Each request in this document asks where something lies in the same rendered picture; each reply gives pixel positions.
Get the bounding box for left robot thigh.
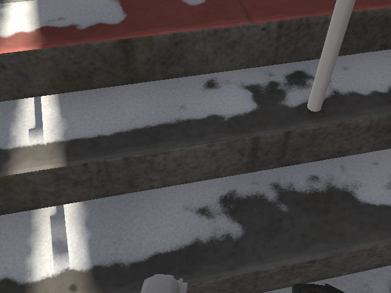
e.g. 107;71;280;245
141;274;188;293

